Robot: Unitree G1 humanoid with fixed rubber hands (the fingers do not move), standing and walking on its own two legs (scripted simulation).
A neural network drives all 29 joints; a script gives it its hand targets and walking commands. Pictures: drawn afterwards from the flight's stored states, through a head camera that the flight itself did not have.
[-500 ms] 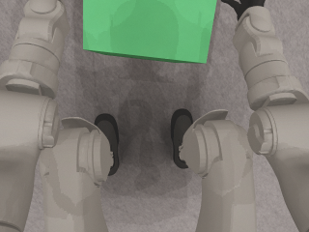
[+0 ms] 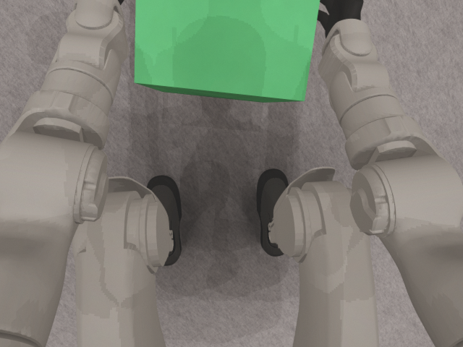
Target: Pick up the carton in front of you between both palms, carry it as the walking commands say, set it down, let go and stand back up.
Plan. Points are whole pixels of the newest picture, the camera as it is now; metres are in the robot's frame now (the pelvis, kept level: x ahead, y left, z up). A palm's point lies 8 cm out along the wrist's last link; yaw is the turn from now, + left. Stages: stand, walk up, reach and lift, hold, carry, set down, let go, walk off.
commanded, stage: reach and lift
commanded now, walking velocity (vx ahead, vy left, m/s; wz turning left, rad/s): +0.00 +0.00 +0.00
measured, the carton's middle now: (222, 29) +0.52 +0.00 -0.25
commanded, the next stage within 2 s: none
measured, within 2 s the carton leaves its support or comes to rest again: leaves its support in 0.28 s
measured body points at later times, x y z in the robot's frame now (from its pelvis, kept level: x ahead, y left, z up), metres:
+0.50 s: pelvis +0.00 -0.01 +0.01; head +0.30 +0.03 +0.35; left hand +0.53 +0.16 -0.09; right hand +0.52 -0.14 -0.08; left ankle +0.12 +0.12 -0.34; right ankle +0.13 -0.13 -0.34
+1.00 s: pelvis +0.01 +0.00 +0.14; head +0.25 +0.02 +0.52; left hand +0.49 +0.16 +0.07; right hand +0.50 -0.14 +0.08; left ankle +0.12 +0.12 -0.34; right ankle +0.13 -0.13 -0.34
